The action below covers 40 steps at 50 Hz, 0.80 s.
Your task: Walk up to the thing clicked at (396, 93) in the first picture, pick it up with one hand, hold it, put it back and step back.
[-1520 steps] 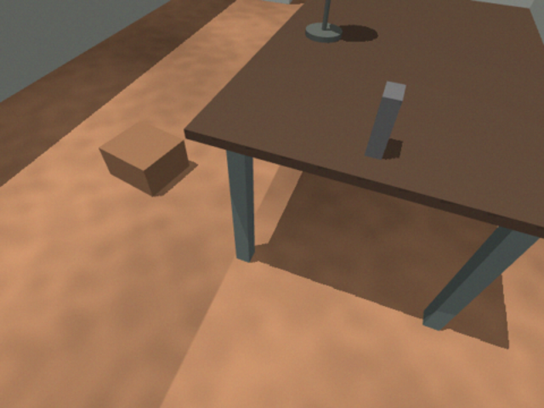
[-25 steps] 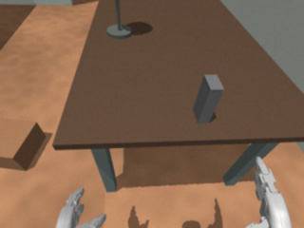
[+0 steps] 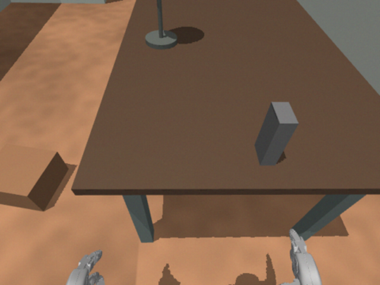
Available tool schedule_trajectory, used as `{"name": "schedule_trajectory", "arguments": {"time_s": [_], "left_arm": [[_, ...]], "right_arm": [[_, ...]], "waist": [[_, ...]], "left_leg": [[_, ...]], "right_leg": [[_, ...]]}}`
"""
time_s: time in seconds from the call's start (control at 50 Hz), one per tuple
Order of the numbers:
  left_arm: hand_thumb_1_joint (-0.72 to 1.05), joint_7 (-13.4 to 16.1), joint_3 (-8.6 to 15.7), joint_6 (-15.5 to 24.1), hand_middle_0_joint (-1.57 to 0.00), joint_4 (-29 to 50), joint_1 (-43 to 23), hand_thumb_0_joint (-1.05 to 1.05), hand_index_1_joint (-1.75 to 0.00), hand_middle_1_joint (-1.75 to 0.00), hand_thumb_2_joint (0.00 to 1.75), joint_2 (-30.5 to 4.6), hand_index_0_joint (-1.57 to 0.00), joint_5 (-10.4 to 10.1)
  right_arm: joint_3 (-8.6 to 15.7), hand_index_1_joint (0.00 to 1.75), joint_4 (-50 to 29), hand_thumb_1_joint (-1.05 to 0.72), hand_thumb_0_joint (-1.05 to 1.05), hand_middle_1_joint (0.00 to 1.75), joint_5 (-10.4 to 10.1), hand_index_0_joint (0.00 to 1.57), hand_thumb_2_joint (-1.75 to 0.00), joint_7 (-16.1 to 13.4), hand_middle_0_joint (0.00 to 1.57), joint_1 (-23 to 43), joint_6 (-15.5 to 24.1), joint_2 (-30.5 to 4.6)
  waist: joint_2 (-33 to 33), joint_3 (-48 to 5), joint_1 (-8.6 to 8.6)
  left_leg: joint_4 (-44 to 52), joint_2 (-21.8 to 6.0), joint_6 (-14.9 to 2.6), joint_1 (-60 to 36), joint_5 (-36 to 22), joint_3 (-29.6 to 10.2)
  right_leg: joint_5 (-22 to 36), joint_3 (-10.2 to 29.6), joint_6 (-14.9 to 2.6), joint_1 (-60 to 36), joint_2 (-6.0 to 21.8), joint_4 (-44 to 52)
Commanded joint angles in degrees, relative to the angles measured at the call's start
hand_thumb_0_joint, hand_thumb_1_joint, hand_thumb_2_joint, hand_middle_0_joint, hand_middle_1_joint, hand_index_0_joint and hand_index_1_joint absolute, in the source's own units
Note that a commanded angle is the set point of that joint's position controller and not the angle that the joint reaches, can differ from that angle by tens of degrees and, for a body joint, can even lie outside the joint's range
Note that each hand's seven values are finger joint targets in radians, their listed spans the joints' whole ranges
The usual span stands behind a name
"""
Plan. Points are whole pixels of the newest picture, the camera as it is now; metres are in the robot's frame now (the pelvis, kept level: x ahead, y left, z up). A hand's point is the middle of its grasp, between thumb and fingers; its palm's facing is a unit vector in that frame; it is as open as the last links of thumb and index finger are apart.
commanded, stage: home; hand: right
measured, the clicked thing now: (273, 135) +0.46 -0.21 +0.04
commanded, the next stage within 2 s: stand in 2.00 s
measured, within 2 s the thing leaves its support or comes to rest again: neither
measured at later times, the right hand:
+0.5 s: hand out of the picture +0.10 -0.26 -0.13, palm faces -0.03 +0.92 -0.40, open 17.5 cm
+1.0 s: hand out of the picture +0.01 -0.26 -0.14, palm faces -0.07 +0.93 -0.36, open 17.4 cm
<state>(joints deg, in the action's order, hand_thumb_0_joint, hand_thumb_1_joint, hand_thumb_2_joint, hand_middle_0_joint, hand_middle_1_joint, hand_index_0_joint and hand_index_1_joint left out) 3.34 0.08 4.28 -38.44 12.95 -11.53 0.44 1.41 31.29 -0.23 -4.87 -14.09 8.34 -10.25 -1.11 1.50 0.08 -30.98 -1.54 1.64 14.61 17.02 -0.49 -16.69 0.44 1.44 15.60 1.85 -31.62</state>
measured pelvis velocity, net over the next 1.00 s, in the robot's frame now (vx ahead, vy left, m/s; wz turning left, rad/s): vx -0.04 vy -0.01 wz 0.01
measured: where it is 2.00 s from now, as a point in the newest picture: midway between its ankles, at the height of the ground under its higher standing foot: outside the picture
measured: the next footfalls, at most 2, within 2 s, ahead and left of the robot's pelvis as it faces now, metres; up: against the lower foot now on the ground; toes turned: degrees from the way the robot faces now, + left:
none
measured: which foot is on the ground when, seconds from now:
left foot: down 0.00-1.00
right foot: down 0.00-1.00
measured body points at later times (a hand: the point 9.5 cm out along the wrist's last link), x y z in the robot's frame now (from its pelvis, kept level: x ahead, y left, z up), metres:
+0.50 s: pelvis +0.00 +0.00 +0.00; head -0.02 +0.00 +0.45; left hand +0.10 +0.30 -0.11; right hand +0.10 -0.31 -0.10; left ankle -0.01 +0.14 -0.73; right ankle +0.00 -0.14 -0.73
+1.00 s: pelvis -0.04 -0.01 +0.01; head -0.04 +0.00 +0.46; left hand +0.01 +0.30 -0.13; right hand +0.01 -0.31 -0.12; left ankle -0.01 +0.14 -0.73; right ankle +0.00 -0.14 -0.73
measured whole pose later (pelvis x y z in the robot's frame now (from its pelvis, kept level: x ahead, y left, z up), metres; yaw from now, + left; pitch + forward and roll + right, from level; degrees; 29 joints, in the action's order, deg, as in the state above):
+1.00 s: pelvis -0.04 -0.01 +0.01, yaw +0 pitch -4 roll +0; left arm -0.9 -0.4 -0.3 -63.7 10.6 -20.8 1.0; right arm -1.9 62.6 1.2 0.4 -11.8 0.6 -20.8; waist -0.5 2.3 -0.1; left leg -23.1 -2.4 2.2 8.9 10.4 -1.3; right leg -9.7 -0.5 0.7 9.2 1.0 -22.8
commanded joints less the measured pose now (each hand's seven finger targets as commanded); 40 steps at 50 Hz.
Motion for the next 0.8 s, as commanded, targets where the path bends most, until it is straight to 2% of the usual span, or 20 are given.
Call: {"name": "schedule_trajectory", "arguments": {"time_s": [0.0, 0.04, 0.06, 0.08, 0.16, 0.18, 0.22, 0.24, 0.28, 0.36, 0.38, 0.48, 0.52, 0.56, 0.6, 0.64, 0.66, 0.68, 0.72, 0.78], "left_arm": [[0.9, 0.07, 2.5, 1.53, -0.2, 7.93, -4.39, 0.0, -0.3, -0.31, 0.9, -6.93, -0.2, -0.32], [0.9, -0.03, 2.83, 0.71, -0.2, 7.44, -3.94, 0.0, -0.3, -0.31, 0.9, -7.55, -0.2, -0.41], [0.9, 0.06, 2.85, 0.34, -0.2, 7.55, -3.98, 0.0, -0.3, -0.31, 0.9, -7.54, -0.2, -0.42], [0.9, 0.1, 2.96, 0.0, -0.2, 7.5, -3.8, 0.0, -0.3, -0.31, 0.9, -7.58, -0.2, -0.48], [0.9, 0.38, 2.63, -0.88, -0.2, 7.61, -4.56, 0.0, -0.3, -0.3, 0.9, -7.14, -0.2, -0.74], [0.9, -0.85, 5.01, -1.31, -0.2, 1.71, -1.96, 0.0, -0.31, -0.31, 0.9, -16.67, -0.2, 2.58], [0.9, -1.64, 4.99, -1.75, -0.2, 0.34, -0.69, 0.0, -0.31, -0.31, 0.9, -16.23, -0.2, 2.36], [0.9, -1.93, 4.78, -1.69, -0.2, 0.08, -1.35, 0.0, -0.31, -0.31, 0.9, -15.76, -0.2, 2.13], [0.9, -2.54, 4.2, -1.94, -0.2, -1.52, -2.21, 0.0, -0.31, -0.31, 0.9, -15.63, -0.2, 1.29], [0.9, -3.03, 3.41, -2.52, -0.2, -5.14, -4.84, 0.0, -0.3, -0.31, 0.9, -16.7, -0.2, 1.26], [0.9, -3.08, 3.42, -2.63, -0.2, -5.7, -5.78, 0.0, -0.3, -0.31, 0.9, -17.14, -0.2, 1.27], [0.9, -3.42, 2.81, -3.1, -0.2, -10.63, -6.6, 0.0, -0.3, -0.3, 0.9, -18.99, -0.2, 1.05], [0.9, -3.45, 2.56, -3.03, -0.2, -12.35, -6.58, 0.0, -0.3, -0.3, 0.9, -19.91, -0.2, 0.99], [0.9, -3.54, 2.35, -3.24, -0.2, -13.97, -6.85, 0.0, -0.3, -0.3, 0.9, -20.55, -0.2, 0.88], [0.9, -3.54, 2.24, -3.1, -0.2, -15.23, -7.07, 0.0, -0.3, -0.3, 0.9, -21.31, -0.2, 0.83], [0.9, -3.54, 2.15, -3.16, -0.2, -16.71, -7.12, 0.0, -0.3, -0.3, 0.9, -22.09, -0.2, 0.98], [0.9, -3.56, 2.06, -3.11, -0.2, -17.17, -7.27, 0.0, -0.3, -0.3, 0.9, -22.35, -0.2, 0.98], [0.9, -3.56, 2.04, -3.23, -0.2, -17.82, -7.12, 0.0, -0.3, -0.3, 0.9, -22.8, -0.2, 0.96], [0.9, -3.66, 1.94, -3.15, -0.2, -18.49, -7.23, 0.0, -0.3, -0.3, 0.9, -23.03, -0.2, 0.78], [0.9, -3.78, 1.94, -3.4, -0.2, -19.56, -6.36, 0.0, -0.3, -0.3, 0.9, -22.75, -0.2, 0.75]], "right_arm": [[0.2, 0.05, -7.33, 0.55, 0.0, 0.05, -0.09, 0.05, -0.05, -0.39, 0.05, 4.03, 1.91, -3.38], [1.19, 0.05, -7.78, 0.57, 0.0, 0.05, 0.03, 0.05, -0.04, -0.74, 0.05, 4.78, 1.69, -4.76], [1.37, 0.05, -7.17, 0.58, 0.0, 0.05, 0.08, 0.05, -0.03, -0.77, 0.05, 5.31, 1.42, -4.98], [2.48, 0.05, -8.06, 0.57, 0.0, 0.05, 0.07, 0.05, -0.04, -1.0, 0.05, 5.25, 1.29, -5.96], [3.19, 0.04, -9.07, 0.6, 0.0, 0.04, 0.08, 0.05, -0.02, -1.48, 0.05, 6.09, 0.57, -6.55], [4.48, 0.05, 2.56, 0.53, 0.0, 0.05, 3.42, 0.05, -0.06, 0.43, 0.05, -0.31, -1.36, -20.78], [4.69, 0.06, 4.11, 0.5, 0.0, 0.06, 2.96, 0.05, -0.08, 1.53, 0.05, -0.02, -3.14, -19.68], [4.11, 0.05, 4.39, 0.53, 0.0, 0.05, 2.5, 0.05, -0.06, 1.93, 0.05, -0.31, -3.26, -18.11], [2.84, 0.04, 6.29, 0.58, 0.0, 0.04, 1.93, 0.05, -0.03, 2.74, 0.05, 1.79, -3.29, -17.85], [1.51, 0.05, 11.26, 0.57, 0.0, 0.05, 1.95, 0.05, -0.03, 3.5, 0.05, 5.01, -4.02, -18.52], [1.46, 0.05, 12.35, 0.56, 0.0, 0.05, 1.97, 0.05, -0.04, 3.63, 0.05, 4.86, -4.13, -19.12], [0.63, 0.05, 17.56, 0.57, 0.0, 0.05, 1.7, 0.05, -0.04, 4.03, 0.05, 6.26, -5.15, -20.75], [0.52, 0.05, 19.2, 0.57, 0.0, 0.05, 1.48, 0.05, -0.04, 4.12, 0.05, 6.83, -5.35, -21.64], [0.17, 0.05, 21.08, 0.56, 0.0, 0.05, 1.54, 0.05, -0.04, 4.13, 0.05, 6.99, -5.57, -22.35], [0.11, 0.05, 22.46, 0.56, 0.0, 0.05, 1.42, 0.05, -0.04, 4.17, 0.05, 6.76, -5.84, -23.43], [-0.12, 0.05, 23.54, 0.57, 0.0, 0.05, 1.37, 0.05, -0.04, 4.36, 0.05, 7.0, -6.27, -23.27], [-0.17, 0.05, 24.11, 0.57, 0.0, 0.05, 1.33, 0.05, -0.04, 4.41, 0.05, 6.23, -6.32, -23.53], [-0.28, 0.05, 24.77, 0.56, 0.0, 0.05, 1.31, 0.05, -0.05, 4.51, 0.05, 6.08, -6.49, -23.54], [-0.33, 0.05, 25.63, 0.56, 0.0, 0.05, 1.24, 0.05, -0.04, 4.64, 0.05, 5.48, -6.44, -23.64], [-0.25, 0.05, 26.39, 0.55, 0.0, 0.05, 1.49, 0.05, -0.05, 4.62, 0.05, 5.52, -6.5, -24.41]], "waist": [[6.22, -8.48, -0.06], [4.67, -9.61, 0.53], [4.89, -9.75, 0.06], [4.42, -10.86, 0.9], [1.34, -10.57, 0.81], [-0.4, -10.61, -0.07], [-0.74, -12.54, -0.43], [-0.69, -13.25, -0.17], [1.15, -10.64, -0.66], [1.78, -3.22, -0.64], [2.23, -3.3, -0.34], [2.04, -0.37, -0.43], [0.87, -1.82, -0.33], [1.57, -0.06, -0.57], [2.05, -0.64, -0.35], [-0.19, 0.71, -0.24], [-0.12, 0.32, 0.0], [-0.52, 2.41, -0.06], [-0.46, 1.27, 0.05], [1.89, 2.72, -0.32]], "left_leg": [[3.68, 2.08, -0.97, -2.44, -17.03, 3.58], [2.98, 2.18, -1.19, -2.78, -18.69, 3.51], [3.02, 2.19, -1.2, -2.63, -18.26, 3.37], [2.99, 2.17, -1.23, -3.64, -19.03, 3.32], [3.99, 1.61, -1.06, -4.58, -18.95, 2.6], [-0.66, -5.02, -2.89, -6.42, -33.5, -2.46], [-1.13, -5.21, -4.24, -7.49, -32.1, -2.02], [-1.05, -5.03, -3.95, -7.22, -33.86, -2.07], [0.92, -4.6, -3.82, -5.3, -28.14, -1.94], [4.69, -4.46, -3.65, -2.69, -18.08, -2.78], [5.29, -4.55, -3.5, -2.1, -18.72, -3.04], [9.47, -4.52, -3.27, -0.95, -10.08, -4.32], [9.22, -4.09, -2.97, -3.47, -10.75, -3.98], [11.26, -4.38, -2.94, -2.72, -6.77, -4.64], [11.86, -4.46, -3.1, -2.53, -5.39, -4.73], [11.76, -3.88, -3.05, -3.09, -2.33, -4.3], [11.88, -4.01, -3.16, -3.87, -2.12, -4.39], [12.45, -3.62, -3.08, -3.08, 0.53, -4.49], [12.32, -3.9, -3.2, -4.59, -1.07, -4.53], [14.69, -4.29, -3.26, -1.73, 5.5, -5.74]], "right_leg": [[15.95, -2.76, -2.0, -3.6, -1.77, 3.9], [18.18, -2.68, -1.73, -4.87, -1.56, 3.74], [18.04, -2.65, -1.78, -4.97, -1.55, 3.69], [18.88, -2.72, -1.74, -5.37, -1.6, 3.64], [17.91, -3.63, -1.62, -5.27, -2.28, 3.86], [29.48, 1.2, -2.92, -4.72, 3.05, -0.72], [27.53, 1.53, -3.33, -5.98, 3.4, -0.35], [28.34, 1.59, -3.26, -7.07, 3.61, -0.99], [23.86, 1.68, -3.16, -6.39, 3.56, 0.49], [15.23, 2.45, -3.15, -3.46, 3.42, 4.22], [15.52, 2.57, -3.31, -5.04, 3.55, 4.14], [8.31, 3.4, -3.27, -6.04, 3.36, 8.43], [8.7, 4.03, -3.49, -6.26, 3.88, 10.13], [4.77, 4.24, -3.3, -5.73, 3.57, 11.44], [4.59, 4.47, -3.17, -7.27, 3.86, 12.26], [-0.54, 5.56, -3.22, -5.12, 4.35, 14.78], [-0.87, 5.77, -3.27, -5.08, 4.44, 15.2], [-4.75, 6.11, -3.16, -2.94, 4.31, 16.38], [-4.0, 6.36, -3.42, -3.27, 4.54, 16.49], [-5.36, 5.68, -3.13, -3.17, 3.49, 15.68]]}}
